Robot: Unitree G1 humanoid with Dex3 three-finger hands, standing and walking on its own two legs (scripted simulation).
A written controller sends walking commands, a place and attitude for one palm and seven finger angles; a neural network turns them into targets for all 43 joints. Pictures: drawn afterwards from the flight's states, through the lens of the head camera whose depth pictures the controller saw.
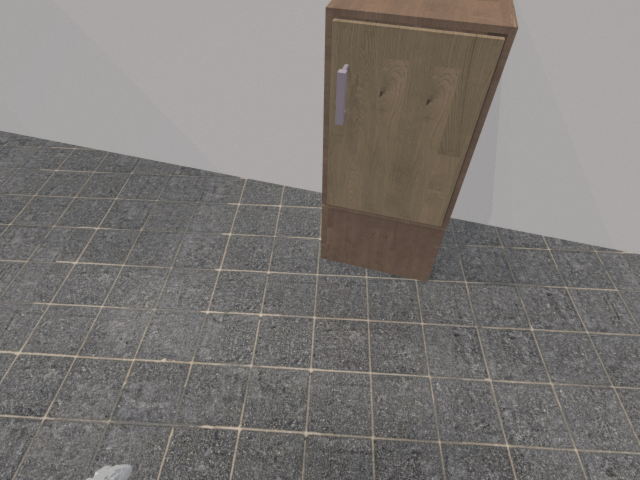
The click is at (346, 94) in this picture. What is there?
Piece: cupboard door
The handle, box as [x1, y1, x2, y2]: [335, 64, 348, 124]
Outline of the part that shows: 348,64 345,64 337,72 335,113 336,124 342,124 343,116 345,113 344,100 346,70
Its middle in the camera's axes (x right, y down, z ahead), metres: +0.06 -0.38 +1.03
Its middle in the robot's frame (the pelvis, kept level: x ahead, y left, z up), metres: +1.03 -0.01 -0.01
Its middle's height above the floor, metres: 0.76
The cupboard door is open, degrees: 0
